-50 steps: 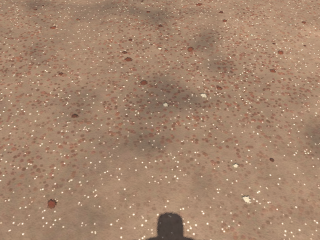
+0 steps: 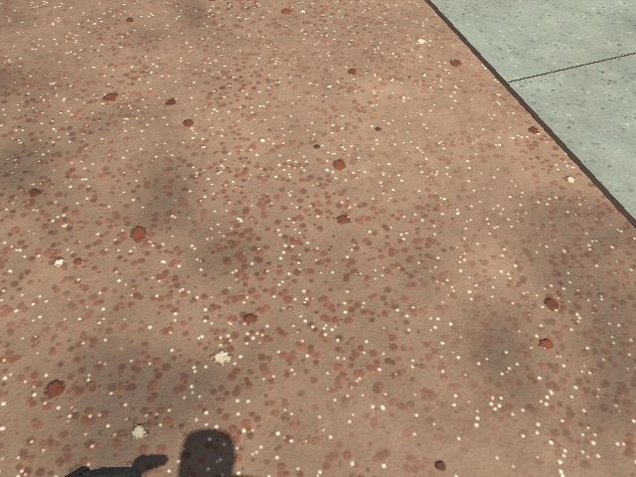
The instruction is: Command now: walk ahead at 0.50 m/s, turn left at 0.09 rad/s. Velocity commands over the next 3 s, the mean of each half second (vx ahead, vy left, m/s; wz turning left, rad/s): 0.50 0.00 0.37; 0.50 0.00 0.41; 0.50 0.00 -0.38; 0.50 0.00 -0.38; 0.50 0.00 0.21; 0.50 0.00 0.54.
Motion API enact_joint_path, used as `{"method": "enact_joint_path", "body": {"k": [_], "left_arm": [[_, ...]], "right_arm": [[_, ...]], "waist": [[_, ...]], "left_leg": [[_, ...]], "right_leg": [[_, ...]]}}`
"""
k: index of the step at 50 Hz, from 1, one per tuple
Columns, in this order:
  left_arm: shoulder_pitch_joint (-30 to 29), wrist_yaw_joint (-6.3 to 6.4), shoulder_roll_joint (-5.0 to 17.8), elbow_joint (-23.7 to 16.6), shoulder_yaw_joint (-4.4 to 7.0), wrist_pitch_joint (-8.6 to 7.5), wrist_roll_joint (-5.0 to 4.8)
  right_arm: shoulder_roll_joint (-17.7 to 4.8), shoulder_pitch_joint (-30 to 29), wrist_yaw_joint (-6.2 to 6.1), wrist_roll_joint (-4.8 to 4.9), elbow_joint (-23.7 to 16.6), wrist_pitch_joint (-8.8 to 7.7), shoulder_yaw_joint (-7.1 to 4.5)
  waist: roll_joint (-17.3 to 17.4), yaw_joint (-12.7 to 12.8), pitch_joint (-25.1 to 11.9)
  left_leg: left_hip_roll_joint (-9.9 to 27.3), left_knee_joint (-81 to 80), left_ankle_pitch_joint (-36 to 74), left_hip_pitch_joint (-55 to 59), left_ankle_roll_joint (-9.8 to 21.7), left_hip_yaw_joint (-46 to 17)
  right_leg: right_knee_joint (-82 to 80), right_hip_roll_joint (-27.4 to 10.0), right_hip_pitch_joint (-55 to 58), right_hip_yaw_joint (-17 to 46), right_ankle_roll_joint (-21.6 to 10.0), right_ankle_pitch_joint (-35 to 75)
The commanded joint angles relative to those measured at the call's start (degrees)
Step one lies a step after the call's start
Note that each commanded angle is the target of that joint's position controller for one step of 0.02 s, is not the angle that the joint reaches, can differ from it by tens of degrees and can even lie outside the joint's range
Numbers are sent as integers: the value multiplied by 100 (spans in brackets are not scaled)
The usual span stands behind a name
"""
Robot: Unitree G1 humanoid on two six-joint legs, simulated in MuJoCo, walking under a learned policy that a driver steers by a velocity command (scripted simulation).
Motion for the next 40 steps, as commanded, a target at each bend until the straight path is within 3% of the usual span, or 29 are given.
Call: {"method": "enact_joint_path", "body": {"k": [1,4,6,7,8,9,10,11,13,14,16,19,23,27,29,31,32,33,34,35,36,37,38,39,40], "left_arm": [[-614,-62,217,-491,32,-154,-36],[-863,-134,357,-593,91,-236,-76],[-501,-132,521,-506,181,-281,-76],[40,-87,702,-342,287,-287,-39],[880,-20,992,-212,401,-289,56],[1655,41,1530,-128,530,-222,180],[1830,8,1325,-10,485,-166,131],[1543,7,929,6,370,-156,52],[881,-17,509,28,230,-161,41],[637,-31,379,56,198,-190,73],[415,-28,407,139,240,-264,92],[453,16,594,311,325,-334,105],[590,86,823,484,391,-282,74],[917,103,1062,678,471,-177,-41],[996,103,1168,755,511,-97,-102],[955,128,1354,762,559,-16,-150],[880,142,1374,751,556,38,-178],[969,167,1206,726,481,42,-135],[1373,135,571,450,263,-31,135],[1250,75,448,287,143,-243,92],[526,15,957,153,272,-368,-164],[311,13,905,68,241,-436,-209],[338,65,857,140,237,-449,-72],[437,95,917,192,282,-406,37],[577,77,911,242,294,-328,51]], "right_arm": [[-1060,-106,-39,65,-305,-22,-232],[-1111,88,-69,98,-213,71,-246],[-1183,-8,-105,103,-211,124,-272],[-1104,-28,-113,83,-226,127,-243],[-847,-140,-104,12,-330,99,-147],[-278,220,-113,-51,-530,17,24],[-427,449,-113,96,-551,-47,12],[-902,99,-116,193,-547,-28,-135],[-852,-409,-112,113,-636,58,-166],[-780,-434,-106,75,-643,129,-191],[-537,-380,-79,87,-658,256,-162],[-448,-656,-67,38,-827,325,-150],[-332,-1324,85,38,-1030,273,-77],[-381,-2011,212,46,-1352,283,-63],[-472,-2153,256,34,-1492,297,-97],[-673,-1828,259,10,-1515,332,-210],[-872,-1125,237,22,-1356,347,-343],[-1255,-130,154,46,-1076,386,-553],[-1986,243,38,86,-1013,408,-719],[-1974,185,80,78,-1255,308,-633],[-1507,123,133,25,-1218,221,-490],[-1324,-91,130,14,-1180,166,-434],[-1138,-491,113,19,-1225,154,-372],[-962,-805,88,-27,-1307,152,-311],[-867,-984,63,-82,-1386,152,-272]], "waist": [[705,73,72],[779,96,97],[838,414,-43],[784,690,-352],[587,1117,-989],[-683,1212,-1915],[-1447,1158,-2234],[-835,1149,-1367],[-393,874,-462],[-463,701,-221],[-464,502,-42],[-174,462,68],[-49,681,197],[9,901,402],[-29,881,412],[-218,603,59],[-176,172,-334],[21,-280,-864],[1483,-20,-1344],[1595,55,-2349],[879,-219,-1831],[763,-68,-1149],[390,210,-731],[473,445,-540],[592,596,-494]], "left_leg": [[1280,-545,1372,-238,934,-987],[1457,-256,1220,8,830,-1291],[1470,142,1404,16,670,-1375],[1238,714,1897,-162,531,-1224],[923,1938,1551,-818,320,-989],[206,4021,-478,-2693,-77,-379],[138,5153,-2198,-3620,-150,-673],[448,5624,-1810,-4003,-151,-805],[789,5424,-995,-3822,-172,-609],[927,5210,-741,-3586,-191,-649],[1014,5052,-439,-3241,-258,-613],[1044,4530,157,-3438,-352,-656],[963,3141,1279,-3213,-274,-370],[880,2343,1183,-3213,-66,-86],[754,2138,714,-3156,103,103],[357,2073,105,-2413,339,470],[59,1820,166,-1456,509,647],[-111,1645,431,150,730,485],[1365,1496,312,2206,1521,-2070],[2204,343,-847,2979,2297,-4847],[2104,21,-902,2690,1911,-4303],[1898,41,-586,1941,1708,-3544],[1653,57,-11,1083,1521,-2917],[1456,-22,574,392,1427,-2468],[1347,-153,885,-12,1400,-2235]], "right_leg": [[-847,238,458,-186,92,691],[-1345,360,767,-118,8,569],[-1724,421,1486,-153,-145,447],[-1859,462,2377,-217,-284,394],[-1679,-133,3729,270,-573,439],[-1670,-1585,5798,2122,-1214,200],[-2336,-2069,5877,3699,-1674,-842],[-2512,-1838,5196,3103,-1488,-1328],[-2873,-1339,3850,1804,-1226,-854],[-3086,-1163,3346,1366,-1157,-497],[-3410,-1077,2790,768,-1153,97],[-3575,-1108,2778,118,-1216,820],[-3599,-952,2923,-692,-1046,1033],[-3483,-1148,3490,-1011,-901,1016],[-3167,-1243,3858,-1147,-800,1589],[-2285,-1204,4031,-1362,-664,3506],[-1276,-1051,3872,-1549,-538,4193],[120,-807,3051,-1670,-317,3782],[2352,-139,646,-1628,76,-217],[3521,682,-555,-234,174,-2797],[3685,367,-1154,222,45,-2364],[3327,152,-1249,140,-68,-1871],[2833,-79,-926,140,-63,-1479],[2416,-232,-458,170,-31,-1218],[2256,-301,-116,159,9,-1036]]}}
Next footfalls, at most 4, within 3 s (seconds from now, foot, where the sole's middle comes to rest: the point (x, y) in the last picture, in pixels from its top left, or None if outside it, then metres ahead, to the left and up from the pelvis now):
0.16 right None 0.25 -0.15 -0.78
0.66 left None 0.46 0.18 -0.78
1.20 right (244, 327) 0.84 0.11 -0.78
1.70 left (144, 258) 1.06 0.36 -0.78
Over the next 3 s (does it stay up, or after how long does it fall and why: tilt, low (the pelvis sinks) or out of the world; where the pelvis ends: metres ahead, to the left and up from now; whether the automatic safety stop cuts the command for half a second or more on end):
stays up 1.58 0.32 0.00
